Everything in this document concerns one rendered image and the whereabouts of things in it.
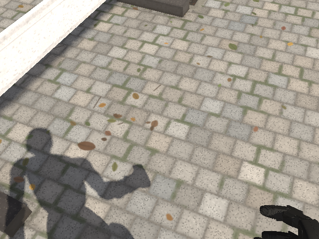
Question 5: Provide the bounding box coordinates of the robot right hand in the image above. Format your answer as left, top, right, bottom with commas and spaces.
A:
253, 205, 319, 239

